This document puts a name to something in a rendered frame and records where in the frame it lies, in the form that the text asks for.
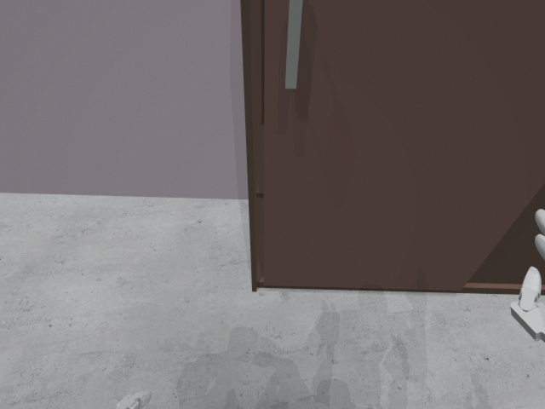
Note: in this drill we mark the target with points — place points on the robot right hand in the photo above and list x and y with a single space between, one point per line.
527 311

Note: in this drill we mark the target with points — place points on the wardrobe door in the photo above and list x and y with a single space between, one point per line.
516 252
413 141

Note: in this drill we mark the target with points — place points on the robot left hand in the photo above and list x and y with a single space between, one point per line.
137 401

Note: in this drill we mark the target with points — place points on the handle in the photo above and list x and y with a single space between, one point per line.
293 44

